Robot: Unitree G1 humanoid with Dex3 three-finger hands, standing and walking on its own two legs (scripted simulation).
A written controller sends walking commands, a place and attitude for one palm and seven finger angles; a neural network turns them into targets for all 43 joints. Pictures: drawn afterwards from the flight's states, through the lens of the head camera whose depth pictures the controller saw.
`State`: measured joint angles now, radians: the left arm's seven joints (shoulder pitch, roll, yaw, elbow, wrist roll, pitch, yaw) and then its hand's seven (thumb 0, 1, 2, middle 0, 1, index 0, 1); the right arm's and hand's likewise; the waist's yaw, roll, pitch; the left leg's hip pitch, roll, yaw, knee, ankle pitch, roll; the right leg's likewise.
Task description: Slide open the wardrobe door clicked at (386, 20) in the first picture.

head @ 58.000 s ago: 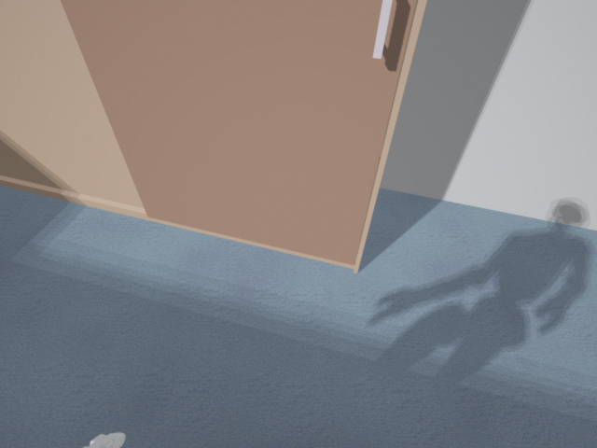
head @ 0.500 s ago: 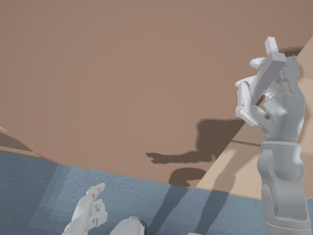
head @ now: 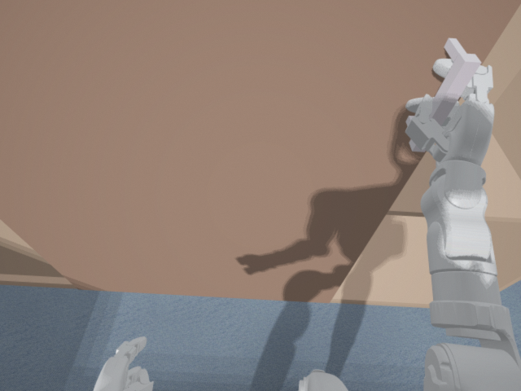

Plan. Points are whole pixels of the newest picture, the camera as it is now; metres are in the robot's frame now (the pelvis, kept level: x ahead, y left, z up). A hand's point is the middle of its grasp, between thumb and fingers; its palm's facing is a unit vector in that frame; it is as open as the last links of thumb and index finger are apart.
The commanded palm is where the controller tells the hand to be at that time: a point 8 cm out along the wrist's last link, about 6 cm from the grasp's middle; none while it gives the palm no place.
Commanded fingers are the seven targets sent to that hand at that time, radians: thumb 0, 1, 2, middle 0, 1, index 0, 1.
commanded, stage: step sideways, sliding the door along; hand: right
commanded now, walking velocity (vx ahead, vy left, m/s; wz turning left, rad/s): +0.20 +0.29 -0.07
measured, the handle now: (435, 98) +0.46 -0.23 +0.22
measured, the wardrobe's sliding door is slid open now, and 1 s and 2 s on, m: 0.50 0.50 0.50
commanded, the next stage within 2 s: stop walking and hold the door there in 0.12 s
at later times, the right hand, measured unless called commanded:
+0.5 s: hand (418, 123) +0.42 -0.20 +0.21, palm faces +0.57 +0.77 -0.29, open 6.8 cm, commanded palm +0.37 -0.24 +0.18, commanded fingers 0.00 -0.90 -0.90 0.45 1.40 0.45 1.40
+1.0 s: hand (419, 123) +0.42 -0.20 +0.21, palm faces +0.48 +0.84 -0.23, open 6.5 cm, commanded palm +0.37 -0.23 +0.18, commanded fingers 0.00 -0.90 -0.90 0.45 1.40 0.45 1.40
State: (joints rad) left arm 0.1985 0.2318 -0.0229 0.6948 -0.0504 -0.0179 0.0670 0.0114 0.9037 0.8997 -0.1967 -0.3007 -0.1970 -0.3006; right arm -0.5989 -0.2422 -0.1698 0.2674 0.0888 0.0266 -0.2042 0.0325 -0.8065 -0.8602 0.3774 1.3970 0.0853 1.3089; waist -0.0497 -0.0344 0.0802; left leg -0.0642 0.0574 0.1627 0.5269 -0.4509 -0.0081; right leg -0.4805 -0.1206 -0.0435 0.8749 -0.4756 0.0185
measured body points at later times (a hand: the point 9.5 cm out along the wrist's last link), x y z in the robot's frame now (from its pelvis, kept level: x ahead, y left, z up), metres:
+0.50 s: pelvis +0.06 +0.12 -0.01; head +0.10 +0.16 +0.44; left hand +0.28 +0.35 -0.11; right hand +0.38 -0.23 +0.22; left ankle +0.14 +0.27 -0.73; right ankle +0.04 -0.04 -0.67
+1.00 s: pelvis +0.02 +0.09 +0.01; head +0.03 +0.11 +0.46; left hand +0.12 +0.33 -0.12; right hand +0.39 -0.24 +0.22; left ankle +0.02 +0.19 -0.73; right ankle +0.05 -0.01 -0.72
